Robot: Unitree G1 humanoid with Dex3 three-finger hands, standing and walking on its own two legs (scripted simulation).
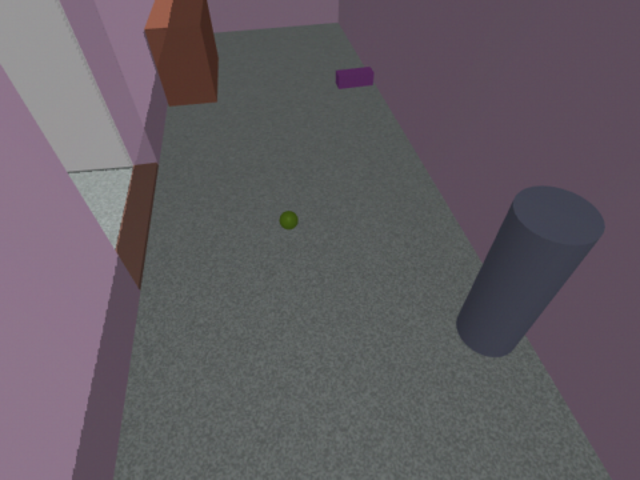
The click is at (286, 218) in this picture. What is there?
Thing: free ball
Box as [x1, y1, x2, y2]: [280, 211, 297, 229]
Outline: 286,211 282,213 280,216 280,223 284,228 289,229 296,225 297,217 293,212
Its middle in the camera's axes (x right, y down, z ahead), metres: -0.13 -0.07 +1.71
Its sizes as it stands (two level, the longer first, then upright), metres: 0.081 0.081 0.081
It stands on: the floor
